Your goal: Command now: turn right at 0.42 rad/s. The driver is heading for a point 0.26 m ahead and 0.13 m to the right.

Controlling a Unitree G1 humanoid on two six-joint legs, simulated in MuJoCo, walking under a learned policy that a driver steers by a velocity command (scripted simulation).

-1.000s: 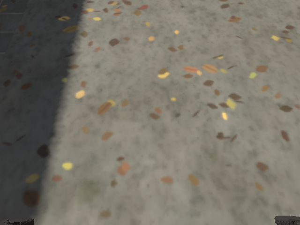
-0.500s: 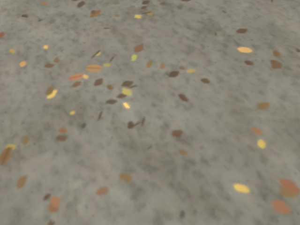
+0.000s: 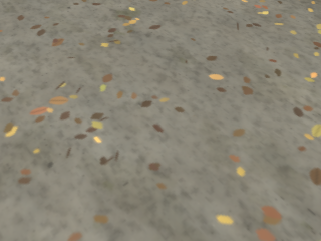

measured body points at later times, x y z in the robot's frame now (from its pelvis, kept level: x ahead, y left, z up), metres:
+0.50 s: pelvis +0.04 -0.07 +0.02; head +0.05 -0.12 +0.47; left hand +0.19 +0.18 -0.06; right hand +0.15 -0.40 -0.07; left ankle +0.17 +0.09 -0.66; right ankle -0.01 -0.13 -0.73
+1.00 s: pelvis +0.20 -0.10 +0.01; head +0.24 -0.11 +0.45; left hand +0.45 +0.07 -0.11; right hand +0.21 -0.38 -0.11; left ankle +0.30 -0.04 -0.73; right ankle +0.12 -0.23 -0.71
